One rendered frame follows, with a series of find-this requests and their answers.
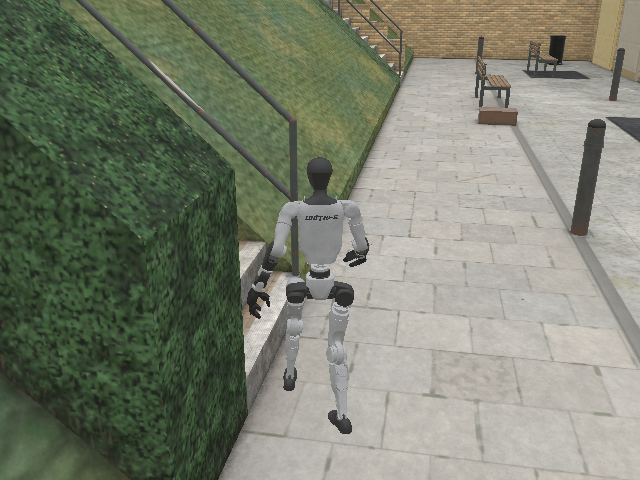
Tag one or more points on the left robot hand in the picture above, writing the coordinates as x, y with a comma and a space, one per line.
252, 299

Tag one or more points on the robot left upper arm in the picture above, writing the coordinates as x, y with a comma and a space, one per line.
288, 212

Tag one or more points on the robot left forearm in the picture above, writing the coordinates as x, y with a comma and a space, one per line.
266, 270

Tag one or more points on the right robot hand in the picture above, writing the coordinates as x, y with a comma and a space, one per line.
350, 256

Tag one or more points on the robot right upper arm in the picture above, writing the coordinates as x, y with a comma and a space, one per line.
355, 222

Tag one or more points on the robot right foot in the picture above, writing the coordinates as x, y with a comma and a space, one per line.
344, 425

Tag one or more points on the robot left foot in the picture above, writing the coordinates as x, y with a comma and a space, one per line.
289, 384

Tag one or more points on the robot right forearm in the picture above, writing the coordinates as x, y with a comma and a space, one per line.
362, 254

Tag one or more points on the robot foot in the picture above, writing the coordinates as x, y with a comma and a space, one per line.
289, 384
344, 425

